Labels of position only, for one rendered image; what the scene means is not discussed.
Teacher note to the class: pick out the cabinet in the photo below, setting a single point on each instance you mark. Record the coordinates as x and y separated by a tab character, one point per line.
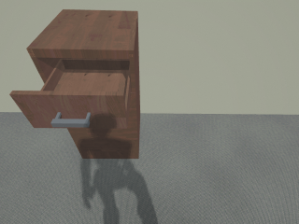
98	35

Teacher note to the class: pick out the handle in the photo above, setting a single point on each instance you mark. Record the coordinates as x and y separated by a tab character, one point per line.
70	123

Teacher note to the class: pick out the drawer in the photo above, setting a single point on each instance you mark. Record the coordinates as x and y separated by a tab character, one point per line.
77	87

